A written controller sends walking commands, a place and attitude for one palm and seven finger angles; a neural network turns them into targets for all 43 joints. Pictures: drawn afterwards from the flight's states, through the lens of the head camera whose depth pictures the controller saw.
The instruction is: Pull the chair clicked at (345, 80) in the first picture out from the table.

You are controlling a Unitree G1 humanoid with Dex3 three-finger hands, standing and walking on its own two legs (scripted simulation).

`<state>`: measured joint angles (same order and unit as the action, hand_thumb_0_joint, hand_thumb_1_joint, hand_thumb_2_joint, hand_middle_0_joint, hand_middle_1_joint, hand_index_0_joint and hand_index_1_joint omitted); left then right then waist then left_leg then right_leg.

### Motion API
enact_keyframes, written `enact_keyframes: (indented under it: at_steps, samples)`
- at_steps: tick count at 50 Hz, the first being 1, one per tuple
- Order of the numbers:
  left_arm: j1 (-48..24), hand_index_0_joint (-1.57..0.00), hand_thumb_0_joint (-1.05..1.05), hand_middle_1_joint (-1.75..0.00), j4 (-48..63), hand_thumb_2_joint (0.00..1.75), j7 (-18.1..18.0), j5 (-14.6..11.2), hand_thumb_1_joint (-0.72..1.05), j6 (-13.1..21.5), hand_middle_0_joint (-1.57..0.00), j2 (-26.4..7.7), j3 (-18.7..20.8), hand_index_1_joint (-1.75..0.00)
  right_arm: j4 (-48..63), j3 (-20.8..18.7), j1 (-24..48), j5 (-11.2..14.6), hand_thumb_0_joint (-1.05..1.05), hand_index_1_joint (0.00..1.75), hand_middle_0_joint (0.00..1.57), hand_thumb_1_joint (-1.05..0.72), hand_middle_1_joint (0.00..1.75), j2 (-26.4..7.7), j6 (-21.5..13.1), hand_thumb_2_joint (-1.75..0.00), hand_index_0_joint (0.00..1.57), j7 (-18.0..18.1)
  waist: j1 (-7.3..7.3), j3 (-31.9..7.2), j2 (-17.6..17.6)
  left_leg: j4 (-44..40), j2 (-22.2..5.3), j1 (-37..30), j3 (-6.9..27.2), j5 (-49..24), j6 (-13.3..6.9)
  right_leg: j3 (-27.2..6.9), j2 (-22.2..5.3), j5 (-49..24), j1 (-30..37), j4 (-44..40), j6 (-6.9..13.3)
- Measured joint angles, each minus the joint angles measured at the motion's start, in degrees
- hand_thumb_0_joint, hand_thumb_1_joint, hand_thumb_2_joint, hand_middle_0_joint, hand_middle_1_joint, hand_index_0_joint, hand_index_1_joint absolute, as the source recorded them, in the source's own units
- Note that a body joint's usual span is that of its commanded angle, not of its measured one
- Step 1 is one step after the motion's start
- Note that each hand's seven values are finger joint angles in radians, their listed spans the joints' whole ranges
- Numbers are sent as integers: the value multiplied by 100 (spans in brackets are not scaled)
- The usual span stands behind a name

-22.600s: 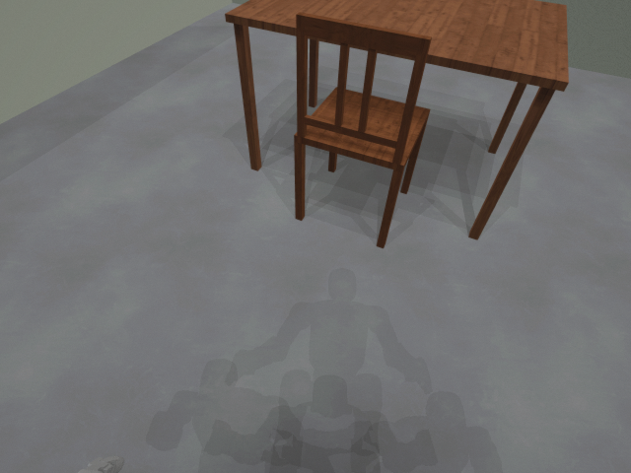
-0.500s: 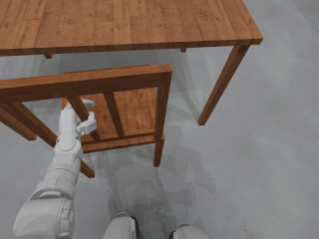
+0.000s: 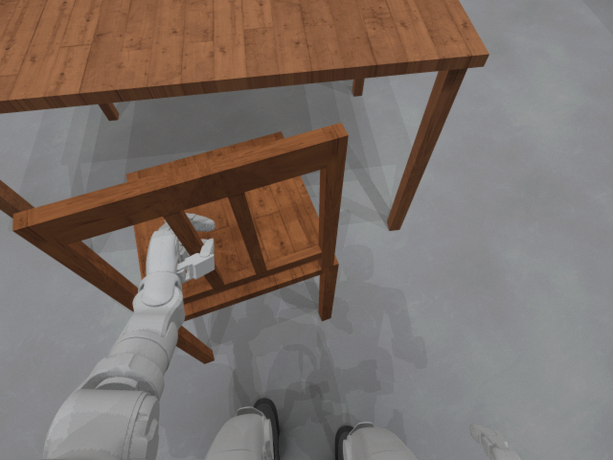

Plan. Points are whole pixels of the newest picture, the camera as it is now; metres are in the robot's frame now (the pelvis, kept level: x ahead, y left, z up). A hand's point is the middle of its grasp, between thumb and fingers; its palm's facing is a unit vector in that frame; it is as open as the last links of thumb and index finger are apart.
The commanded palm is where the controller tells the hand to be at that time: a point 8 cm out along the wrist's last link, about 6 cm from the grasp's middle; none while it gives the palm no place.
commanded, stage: step backward, pulling the chair out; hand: left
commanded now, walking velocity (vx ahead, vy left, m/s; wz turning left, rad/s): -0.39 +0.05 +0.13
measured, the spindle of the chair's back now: (198, 252) +0.42 +0.17 -0.09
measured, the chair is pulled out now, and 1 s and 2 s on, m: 0.12 0.13 0.14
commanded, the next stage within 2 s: none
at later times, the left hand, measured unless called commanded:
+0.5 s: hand (211, 266) +0.38 +0.14 -0.05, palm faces +0.06 -0.98 -0.21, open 5.3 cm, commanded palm +0.37 +0.19 -0.05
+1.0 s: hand (211, 266) +0.38 +0.14 -0.05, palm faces +0.05 -0.98 -0.21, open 5.3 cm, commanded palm +0.37 +0.19 -0.05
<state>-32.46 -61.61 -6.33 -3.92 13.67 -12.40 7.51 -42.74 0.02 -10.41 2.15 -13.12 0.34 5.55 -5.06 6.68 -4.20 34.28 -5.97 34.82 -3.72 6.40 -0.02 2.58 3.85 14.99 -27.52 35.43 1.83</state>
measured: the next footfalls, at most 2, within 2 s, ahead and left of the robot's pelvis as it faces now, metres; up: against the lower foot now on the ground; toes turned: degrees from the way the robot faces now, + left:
none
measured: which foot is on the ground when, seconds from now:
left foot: down 0.00-1.00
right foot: down 0.00-1.00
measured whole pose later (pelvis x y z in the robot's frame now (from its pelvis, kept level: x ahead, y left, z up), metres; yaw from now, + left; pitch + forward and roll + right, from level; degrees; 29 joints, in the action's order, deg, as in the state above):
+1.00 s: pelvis -0.02 -0.01 +0.00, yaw +1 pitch +4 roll -2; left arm -35.0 -63.3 -6.5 -2.9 12.6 -12.7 3.7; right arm -44.7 -0.8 -9.6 2.0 -14.8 -3.6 6.3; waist -4.6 8.4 -2.7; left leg 35.4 -4.6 33.9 -1.4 5.7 0.4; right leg 3.7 3.4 15.7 -27.0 38.2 2.3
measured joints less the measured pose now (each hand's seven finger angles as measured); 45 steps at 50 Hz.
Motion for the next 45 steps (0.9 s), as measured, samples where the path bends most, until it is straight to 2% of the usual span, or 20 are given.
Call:
enact_keyframes:
  at_steps: [13, 20, 29, 36, 45]
  samples:
    - [-47, -50, 1, -111, -261, 73, -150, 17, 69, 61, -28, 107, -262, -144, -223, -109, -31, 57, 1, 30, 20, -90, 30, -372, -195, -90, 21, 109, -37, 96, 74, -90, 146, -268, 152, -70, -2, 31, -52, -12, 250, -9, -15]
    - [-81, -50, 1, -112, -199, 72, -75, 71, 69, 36, -27, 81, -396, -144, -237, -97, -48, 6, 1, 30, 20, -90, 30, -226, -347, -90, 21, 115, 57, 52, 164, -72, 197, -208, 96, -77, -27, -15, -112, 51, 111, 159, -21]
    - [-166, -50, 1, -112, -200, 75, -22, 39, 67, -18, -28, -6, -186, -144, -200, 3, 114, -22, 1, 30, 20, -90, 30, 16, -420, -90, 21, 36, 49, 152, 50, 65, 85, -91, 185, -65, 69, 58, 2, 42, 33, 230, 77]
    - [-169, -50, 1, -112, -234, 75, -78, 111, 66, 1, -29, 57, -200, -144, -274, -28, 61, 7, 1, 30, 21, -90, 30, -154, -367, -90, 21, 45, -11, 188, 42, 101, 154, -154, 243, -30, 69, 119, -58, 105, 135, 255, 54]
    - [-230, -50, 1, -114, -189, 73, -39, 129, 67, -65, -27, 25, -425, -144, -263, -100, 22, -2, 1, 30, 20, -90, 30, -250, -363, -90, 21, 94, 61, 127, 159, 99, 188, -103, 218, -46, 11, 99, -96, 108, 62, 299, 15]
